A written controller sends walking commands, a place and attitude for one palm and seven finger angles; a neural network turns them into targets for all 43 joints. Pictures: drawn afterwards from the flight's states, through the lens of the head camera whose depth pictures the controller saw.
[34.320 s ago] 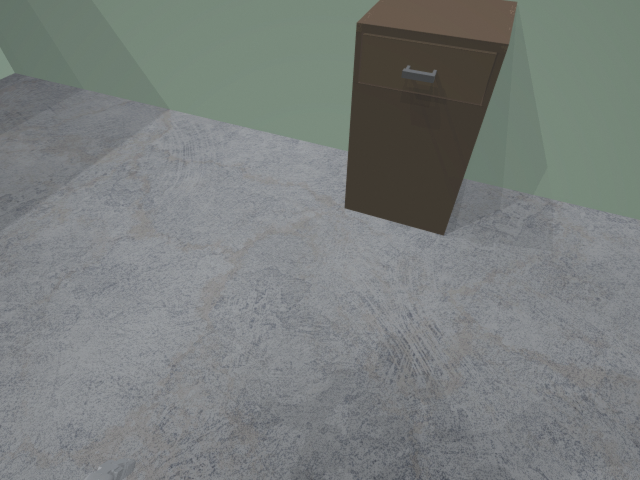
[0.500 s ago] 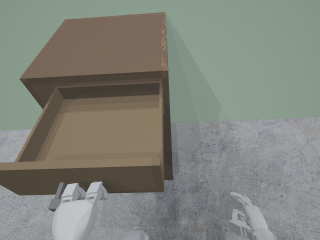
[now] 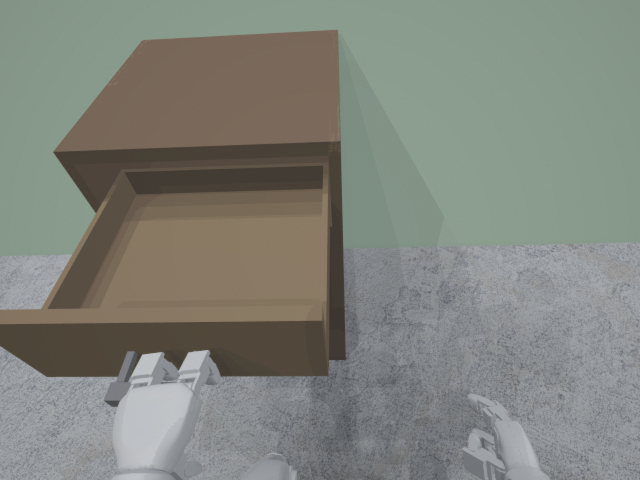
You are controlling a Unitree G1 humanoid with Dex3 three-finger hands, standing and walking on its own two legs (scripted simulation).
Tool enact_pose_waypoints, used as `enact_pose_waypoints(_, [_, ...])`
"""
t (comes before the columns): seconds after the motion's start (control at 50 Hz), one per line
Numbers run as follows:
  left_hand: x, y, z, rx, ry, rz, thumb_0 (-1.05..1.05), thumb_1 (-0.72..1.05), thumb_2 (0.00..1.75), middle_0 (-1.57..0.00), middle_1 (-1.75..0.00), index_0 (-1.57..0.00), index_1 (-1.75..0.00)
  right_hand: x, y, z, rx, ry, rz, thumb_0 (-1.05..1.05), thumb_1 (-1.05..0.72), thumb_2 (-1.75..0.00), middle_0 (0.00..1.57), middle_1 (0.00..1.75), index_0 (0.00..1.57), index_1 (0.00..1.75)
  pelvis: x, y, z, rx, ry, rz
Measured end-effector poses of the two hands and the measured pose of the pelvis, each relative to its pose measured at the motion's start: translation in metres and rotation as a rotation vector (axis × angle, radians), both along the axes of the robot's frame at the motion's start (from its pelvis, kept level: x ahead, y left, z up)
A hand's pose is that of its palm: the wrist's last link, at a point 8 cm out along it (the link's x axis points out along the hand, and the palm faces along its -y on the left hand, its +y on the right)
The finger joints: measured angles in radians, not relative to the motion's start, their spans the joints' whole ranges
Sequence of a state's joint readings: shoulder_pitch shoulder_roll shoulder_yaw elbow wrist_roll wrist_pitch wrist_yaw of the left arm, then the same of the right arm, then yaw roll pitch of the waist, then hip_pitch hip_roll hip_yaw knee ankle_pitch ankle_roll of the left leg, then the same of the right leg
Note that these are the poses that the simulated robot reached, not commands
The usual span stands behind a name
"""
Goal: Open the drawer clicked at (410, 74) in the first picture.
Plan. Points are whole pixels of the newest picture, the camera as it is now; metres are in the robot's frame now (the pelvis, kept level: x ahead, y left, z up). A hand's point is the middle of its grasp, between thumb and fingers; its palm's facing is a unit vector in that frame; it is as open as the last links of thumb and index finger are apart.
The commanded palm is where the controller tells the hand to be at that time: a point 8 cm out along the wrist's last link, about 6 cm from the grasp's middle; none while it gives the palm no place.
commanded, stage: open the thumb to release the handle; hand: left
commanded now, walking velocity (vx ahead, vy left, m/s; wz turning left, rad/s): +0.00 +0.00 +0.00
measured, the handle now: (157, 377) +0.24 +0.23 +0.01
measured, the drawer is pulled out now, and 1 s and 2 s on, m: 0.30 0.30 0.30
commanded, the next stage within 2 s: lift the hand off the handle in 0.02 s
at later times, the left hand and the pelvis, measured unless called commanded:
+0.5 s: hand (183, 421) +0.20 +0.19 -0.02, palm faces +0.02 -0.12 -0.99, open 13.3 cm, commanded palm +0.18 +0.20 +0.05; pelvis +0.00 +0.01 +0.00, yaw +0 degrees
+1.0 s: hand (154, 397) +0.21 +0.20 +0.05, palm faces +0.02 -0.18 -0.98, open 13.4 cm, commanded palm +0.18 +0.20 +0.12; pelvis +0.01 +0.02 +0.03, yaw +0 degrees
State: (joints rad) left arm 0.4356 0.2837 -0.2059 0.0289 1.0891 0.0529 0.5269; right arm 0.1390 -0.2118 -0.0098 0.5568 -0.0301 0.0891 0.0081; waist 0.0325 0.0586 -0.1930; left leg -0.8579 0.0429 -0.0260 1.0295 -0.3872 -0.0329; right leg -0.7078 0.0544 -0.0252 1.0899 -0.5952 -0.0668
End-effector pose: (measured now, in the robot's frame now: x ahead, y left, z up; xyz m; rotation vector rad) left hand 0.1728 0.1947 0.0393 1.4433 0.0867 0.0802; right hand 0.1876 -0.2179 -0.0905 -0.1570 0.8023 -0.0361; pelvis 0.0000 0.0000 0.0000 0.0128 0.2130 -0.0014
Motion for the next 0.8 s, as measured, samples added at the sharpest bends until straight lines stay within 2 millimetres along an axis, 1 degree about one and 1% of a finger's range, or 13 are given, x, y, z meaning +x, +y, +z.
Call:
enact_pose_waypoints(0.08, [-0.001, 0.001, 0.000, 0.001, -0.002, -0.009, 0.00, -0.34, 0.37, -0.28, -1.22, -0.41, -1.26, -0.001, -0.002, 0.001, -0.009, -0.004, -0.006, 0.01, -0.91, -0.90, 0.20, 0.30, 0.20, 0.30, -0.001, 0.001, -0.001, -0.003, 0.000, -0.001])
enact_pose_waypoints(0.18, [-0.001, 0.001, -0.001, 0.001, -0.007, -0.010, 0.00, -0.44, 0.33, -0.27, -1.21, -0.41, -1.25, -0.002, -0.003, -0.002, -0.011, 0.003, -0.009, 0.01, -0.91, -0.90, 0.20, 0.30, 0.20, 0.30, -0.002, 0.003, -0.002, -0.005, 0.002, 0.000])
enact_pose_waypoints(0.38, [0.001, 0.000, -0.002, 0.008, -0.023, -0.008, 0.00, -0.49, 0.31, -0.29, -1.20, -0.41, -1.25, -0.005, 0.006, -0.009, -0.002, 0.029, 0.000, 0.01, -0.91, -0.90, 0.20, 0.30, 0.20, 0.30, -0.003, 0.006, -0.002, -0.008, 0.003, 0.006])
enact_pose_waypoints(0.5, [0.005, 0.001, -0.001, 0.003, -0.019, -0.005, 0.00, -0.49, 0.30, -0.30, -1.20, -0.41, -1.24, -0.006, 0.011, -0.007, 0.003, 0.032, -0.001, 0.01, -0.91, -0.90, 0.20, 0.30, 0.20, 0.30, -0.005, 0.007, 0.000, -0.010, -0.005, 0.009])
enact_pose_waypoints(0.6, [0.011, 0.002, 0.009, -0.007, -0.012, 0.002, 0.00, -0.49, 0.30, -0.32, -1.21, -0.41, -1.23, -0.006, 0.013, 0.001, 0.009, 0.016, -0.013, 0.01, -0.91, -0.90, 0.20, 0.30, 0.20, 0.30, -0.004, 0.008, 0.006, -0.012, -0.027, 0.008])
enact_pose_waypoints(0.7, [0.013, 0.003, 0.019, -0.021, 0.013, 0.003, 0.00, -0.49, 0.30, -0.34, -1.22, -0.42, -1.21, -0.004, 0.012, 0.012, 0.010, -0.005, -0.023, 0.01, -0.91, -0.90, 0.20, 0.30, 0.20, 0.30, 0.000, 0.010, 0.014, -0.011, -0.047, 0.003])
enact_pose_waypoints(0.8, [0.012, 0.011, 0.037, -0.025, -0.018, 0.012, 0.00, -0.49, 0.30, -0.33, -1.21, -0.42, -1.21, 0.001, 0.011, 0.022, 0.003, -0.025, -0.019, 0.01, -0.91, -0.90, 0.20, 0.30, 0.20, 0.30, 0.003, 0.011, 0.020, -0.012, -0.065, 0.001])
